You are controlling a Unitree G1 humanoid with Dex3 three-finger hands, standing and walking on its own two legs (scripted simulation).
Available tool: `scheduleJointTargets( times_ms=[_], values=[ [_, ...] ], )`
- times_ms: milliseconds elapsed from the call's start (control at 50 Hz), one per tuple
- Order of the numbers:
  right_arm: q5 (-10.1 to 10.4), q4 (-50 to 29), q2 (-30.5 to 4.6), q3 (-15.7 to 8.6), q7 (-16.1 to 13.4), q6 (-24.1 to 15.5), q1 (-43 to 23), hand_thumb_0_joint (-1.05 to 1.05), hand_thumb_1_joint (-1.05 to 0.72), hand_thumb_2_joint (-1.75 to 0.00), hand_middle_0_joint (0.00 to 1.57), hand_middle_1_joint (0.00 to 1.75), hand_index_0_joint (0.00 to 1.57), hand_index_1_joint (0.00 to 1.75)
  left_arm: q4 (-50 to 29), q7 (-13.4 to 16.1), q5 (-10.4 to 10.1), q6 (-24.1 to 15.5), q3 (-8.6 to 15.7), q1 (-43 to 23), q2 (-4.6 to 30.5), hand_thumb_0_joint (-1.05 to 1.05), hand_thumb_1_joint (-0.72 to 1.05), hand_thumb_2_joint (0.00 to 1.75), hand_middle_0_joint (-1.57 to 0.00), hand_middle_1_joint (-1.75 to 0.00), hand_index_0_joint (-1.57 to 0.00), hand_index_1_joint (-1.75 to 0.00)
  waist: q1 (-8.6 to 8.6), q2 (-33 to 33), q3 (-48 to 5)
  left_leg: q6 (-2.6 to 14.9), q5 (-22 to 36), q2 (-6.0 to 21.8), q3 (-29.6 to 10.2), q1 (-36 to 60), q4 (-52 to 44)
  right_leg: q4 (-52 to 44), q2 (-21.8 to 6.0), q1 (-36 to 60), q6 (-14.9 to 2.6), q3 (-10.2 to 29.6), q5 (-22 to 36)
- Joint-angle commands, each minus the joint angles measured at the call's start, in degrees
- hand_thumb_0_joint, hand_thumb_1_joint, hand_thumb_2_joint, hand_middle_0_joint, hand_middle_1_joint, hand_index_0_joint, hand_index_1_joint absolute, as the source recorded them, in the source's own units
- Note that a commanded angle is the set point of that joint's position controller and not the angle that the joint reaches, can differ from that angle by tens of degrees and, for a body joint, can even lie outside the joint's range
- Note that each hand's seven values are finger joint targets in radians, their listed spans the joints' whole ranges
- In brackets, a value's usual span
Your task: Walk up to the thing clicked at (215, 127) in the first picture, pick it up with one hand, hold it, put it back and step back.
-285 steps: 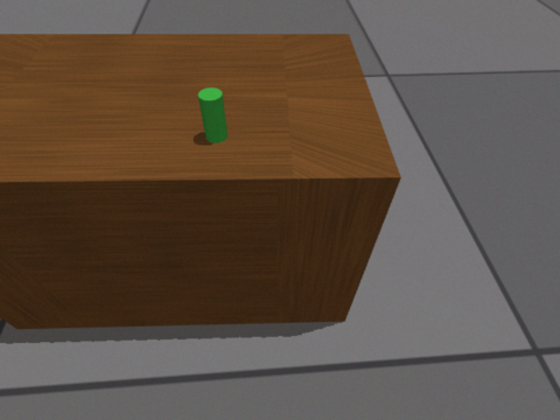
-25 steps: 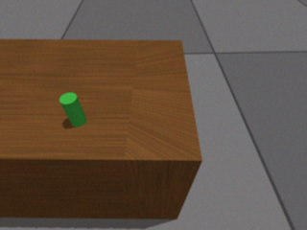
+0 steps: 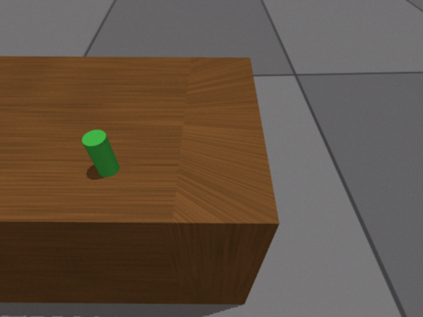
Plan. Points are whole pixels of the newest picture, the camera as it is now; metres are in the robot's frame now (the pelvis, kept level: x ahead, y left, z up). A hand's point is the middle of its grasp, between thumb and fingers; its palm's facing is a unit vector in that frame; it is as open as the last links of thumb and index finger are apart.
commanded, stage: rise first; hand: left
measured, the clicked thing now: (102, 154) +0.46 +0.26 +0.02
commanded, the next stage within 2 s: go down in 1.76 s
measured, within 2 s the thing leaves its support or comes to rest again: neither
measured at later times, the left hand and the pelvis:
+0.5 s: hand (74, 299) +0.18 +0.27 -0.07, palm faces +0.24 -0.91 -0.35, open 16.0 cm; pelvis +0.00 +0.01 +0.00, yaw -1 degrees
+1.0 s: hand (38, 279) +0.18 +0.27 +0.05, palm faces +0.30 -0.86 -0.40, open 17.6 cm; pelvis -0.01 +0.01 +0.00, yaw +0 degrees
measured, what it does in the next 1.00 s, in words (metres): stands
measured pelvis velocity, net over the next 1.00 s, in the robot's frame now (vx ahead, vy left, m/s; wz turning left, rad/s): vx -0.01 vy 0.01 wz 0.00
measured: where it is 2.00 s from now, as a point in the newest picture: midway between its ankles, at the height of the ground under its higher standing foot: outside the picture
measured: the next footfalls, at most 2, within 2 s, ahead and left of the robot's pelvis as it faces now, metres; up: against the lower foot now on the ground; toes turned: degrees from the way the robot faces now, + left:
none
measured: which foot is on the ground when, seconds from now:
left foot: down 0.00-1.00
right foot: down 0.00-1.00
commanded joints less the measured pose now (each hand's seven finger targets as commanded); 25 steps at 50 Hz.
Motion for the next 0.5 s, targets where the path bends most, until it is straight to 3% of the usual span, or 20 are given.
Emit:
scheduleJointTargets(
  times_ms=[0, 20, 40, 60, 80, 100, 120, 140, 160, 180, 220, 260, 340, 420, 440, 460, 480],
  values=[
    [5.8, -23.3, -1.4, -0.6, -1.6, -7.7, -21.6, 0.00, -0.74, -0.74, 0.05, 0.14, 0.05, 0.14, -23.3, 1.1, -4.4, -5.2, 0.3, -22.2, 0.6, 0.00, 0.74, 0.74, -0.06, -0.14, -0.05, -0.14, -2.38, 1.0, -4.8, 2.20, 6.5, -2.9, 2.4, -11.0, 4.5, 2.2, 0.4, -3.6, -0.52, 0.8, 5.2],
    [6.5, -24.3, -3.2, -0.2, -2.4, -8.6, -19.8, 0.00, -0.66, -0.66, 0.05, 0.06, 0.05, 0.06, -26.1, 2.8, -6.3, -7.4, 1.3, -19.2, 5.9, 0.00, 0.66, 0.66, -0.07, -0.08, -0.06, -0.09, 0.60, -1.9, -6.4, 2.44, 3.5, -2.5, 2.0, -8.4, 2.3, 0.4, 0.0, 1.1, -0.53, 0.6, 1.3],
    [6.4, -18.2, -8.5, -3.3, -3.5, -7.8, -13.0, 0.00, -0.58, -0.58, 0.05, 0.05, 0.05, 0.05, -19.2, 3.7, -6.0, -7.0, 3.8, -10.7, 9.9, 0.00, 0.58, 0.58, -0.07, -0.08, -0.06, -0.09, -0.20, 0.7, -4.3, 2.11, 1.9, -2.4, 2.4, -9.1, 2.2, 1.0, 0.3, -0.7, -0.90, 0.9, 0.2],
    [6.1, -12.7, -11.4, -6.5, -4.4, -6.6, -9.9, 0.00, -0.50, -0.50, 0.05, 0.05, 0.05, 0.05, -15.4, 4.5, -5.9, -5.9, 8.2, -7.6, 14.4, 0.00, 0.50, 0.50, -0.07, -0.09, -0.07, -0.09, 0.22, -0.6, -3.1, 2.06, 1.8, -2.6, 2.5, -12.5, 4.0, 1.7, 0.7, -2.8, -0.83, 0.5, 0.0],
    [5.7, -15.2, -12.5, -8.2, -4.8, -7.0, -11.4, 0.00, -0.42, -0.42, 0.05, 0.05, 0.05, 0.05, -17.1, 4.9, -5.6, -5.8, 9.1, -7.6, 14.4, 0.00, 0.42, 0.42, -0.06, -0.07, -0.06, -0.07, 0.53, -2.1, -6.9, 2.28, 2.9, -2.3, 2.4, -12.0, 5.2, 3.0, 0.6, -1.8, -0.66, 0.3, 1.6],
    [4.9, -15.3, -9.9, -7.5, -5.0, -7.4, -11.5, 0.00, -0.34, -0.34, 0.05, 0.05, 0.05, 0.05, -18.0, 5.0, -5.2, -6.5, 7.9, -8.0, 11.4, 0.00, 0.34, 0.34, -0.06, -0.08, -0.07, -0.07, 0.85, -1.9, -10.5, 2.51, 3.3, -2.4, 2.5, -11.5, 5.6, 3.7, 0.3, -0.5, -0.59, 0.8, 2.7],
    [4.4, -13.5, -7.4, -7.1, -5.0, -7.4, -9.9, 0.00, -0.26, -0.26, 0.05, 0.05, 0.05, 0.05, -18.5, 5.2, -4.6, -6.6, 8.3, -7.9, 10.2, 0.00, 0.27, 0.26, -0.06, -0.07, -0.06, -0.06, 0.97, 0.2, -11.8, 2.47, 4.6, -2.5, 2.4, -11.6, 5.6, 4.1, 0.2, 0.0, -0.60, 0.8, 4.4],
    [3.6, -13.7, -8.6, -9.7, -5.0, -7.1, -6.0, 0.00, -0.21, -0.21, 0.05, 0.05, 0.05, 0.05, -21.2, 5.3, -3.6, -6.6, 10.9, -5.3, 12.2, 0.00, 0.22, 0.22, -0.06, -0.07, -0.07, -0.06, 0.44, 1.6, -13.7, 2.47, 6.5, -2.6, 2.4, -11.0, 5.7, 4.4, 0.4, 0.3, -0.76, 0.8, 6.2],
    [3.0, -14.9, -9.1, -12.1, -4.9, -6.6, 0.3, 0.00, -0.17, -0.20, 0.05, 0.05, 0.05, 0.05, -22.8, 5.1, -2.8, -6.1, 12.6, 1.6, 11.7, 0.00, 0.17, 0.19, -0.06, -0.07, -0.08, -0.05, 0.38, 2.3, -15.6, 2.35, 9.6, -2.6, 2.6, -9.3, 5.6, 4.2, 0.8, 1.3, -0.98, 0.5, 8.9],
    [3.0, -14.0, -7.6, -11.4, -4.8, -6.2, 3.4, 0.00, -0.10, -0.18, 0.05, 0.05, 0.05, 0.05, -21.6, 5.0, -2.6, -5.4, 11.8, 5.2, 9.7, 0.00, 0.09, 0.15, -0.05, -0.07, -0.08, -0.04, 0.33, 1.3, -14.5, 2.21, 11.7, -2.7, 2.6, -8.7, 5.3, 3.9, 0.9, 1.5, -0.89, 0.2, 10.9],
    [3.1, -19.2, -6.4, -10.7, -4.8, -6.1, -0.5, 0.00, 0.01, -0.14, 0.05, 0.05, 0.05, 0.05, -28.2, 5.1, -2.5, -5.5, 12.1, 3.8, 9.7, 0.00, -0.04, 0.10, -0.05, -0.07, -0.08, -0.04, 1.38, 1.2, -15.2, 2.05, 13.8, -3.0, 2.8, -7.8, 4.8, 3.5, 0.8, 3.2, -0.76, 0.0, 12.6],
    [3.2, -22.2, -3.7, -9.2, -4.4, -5.4, 0.5, 0.00, 0.11, -0.12, 0.05, 0.05, 0.05, 0.05, -31.5, 5.0, -2.8, -5.0, 11.4, 4.3, 7.3, 0.00, -0.15, 0.09, -0.05, -0.07, -0.07, -0.05, 1.38, 0.9, -15.1, 1.80, 16.3, -2.6, 2.9, -7.3, 4.5, 3.2, 1.2, 3.4, -0.91, -0.5, 13.9],
    [3.2, -28.7, -1.6, -7.2, -4.8, -5.4, -4.2, 0.00, 0.27, -0.08, 0.05, 0.05, 0.05, 0.05, -40.6, 5.5, -2.9, -5.3, 10.8, 0.9, 6.5, 0.00, -0.35, 0.07, -0.05, -0.06, -0.06, -0.06, 1.83, 0.7, -10.9, 2.06, 11.5, -2.3, 2.7, -8.1, 2.7, 1.9, 0.9, 1.9, -1.01, -0.5, 8.8],
    [2.7, -35.0, -3.4, -8.0, -5.3, -6.4, -1.5, 0.00, 0.44, -0.03, 0.05, 0.05, 0.05, 0.05, -50.9, 6.2, -2.9, -6.1, 11.8, 1.5, 7.4, 0.00, -0.53, 0.02, -0.05, -0.06, -0.05, -0.06, 1.30, 1.1, -10.1, 2.04, 10.0, -2.0, 2.6, -6.8, 1.8, 1.2, 1.4, 3.1, -1.02, -0.9, 7.0],
    [2.7, -34.7, -1.9, -7.4, -5.2, -6.6, 0.3, 0.00, 0.46, -0.03, 0.05, 0.05, 0.05, 0.05, -52.4, 6.3, -2.8, -6.2, 11.8, 3.5, 6.9, 0.00, -0.54, 0.02, -0.05, -0.06, -0.05, -0.06, 1.72, 2.6, -9.6, 2.04, 10.1, -2.2, 2.7, -6.3, 1.7, 1.1, 1.1, 3.3, -1.11, -0.8, 7.3],
    [2.7, -37.4, -2.8, -7.7, -5.3, -6.8, 1.9, 0.00, 0.48, -0.02, 0.05, 0.05, 0.05, 0.05, -54.4, 6.4, -2.9, -6.3, 13.7, 5.2, 8.4, 0.00, -0.56, 0.02, -0.05, -0.06, -0.05, -0.06, 1.66, 1.8, -9.6, 1.99, 10.6, -2.1, 2.8, -6.0, 1.6, 0.9, 1.3, 3.7, -1.11, -1.0, 7.6],
    [2.7, -39.2, -3.9, -8.3, -5.4, -7.1, 0.8, 0.00, 0.49, -0.02, 0.05, 0.05, 0.05, 0.05, -56.2, 6.5, -2.9, -6.4, 14.2, 5.6, 8.8, 0.00, -0.56, 0.02, -0.05, -0.06, -0.05, -0.06, 1.83, 1.4, -9.5, 1.90, 11.7, -1.9, 2.6, -5.8, 1.7, 1.1, 1.5, 4.2, -1.10, -1.3, 8.3]
  ],
)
